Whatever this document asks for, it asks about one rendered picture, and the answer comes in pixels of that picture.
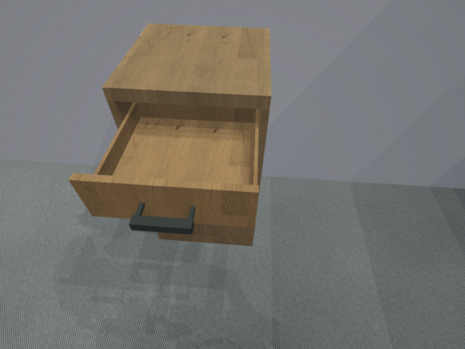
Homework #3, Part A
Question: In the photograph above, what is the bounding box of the drawer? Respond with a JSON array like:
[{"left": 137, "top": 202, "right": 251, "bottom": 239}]
[{"left": 69, "top": 103, "right": 259, "bottom": 228}]

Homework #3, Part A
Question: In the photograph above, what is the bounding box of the cabinet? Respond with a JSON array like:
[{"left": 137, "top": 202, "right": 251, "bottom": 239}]
[{"left": 102, "top": 23, "right": 272, "bottom": 246}]

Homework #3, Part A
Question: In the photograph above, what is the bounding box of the handle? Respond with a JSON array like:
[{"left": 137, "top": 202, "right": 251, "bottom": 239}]
[{"left": 129, "top": 202, "right": 195, "bottom": 235}]

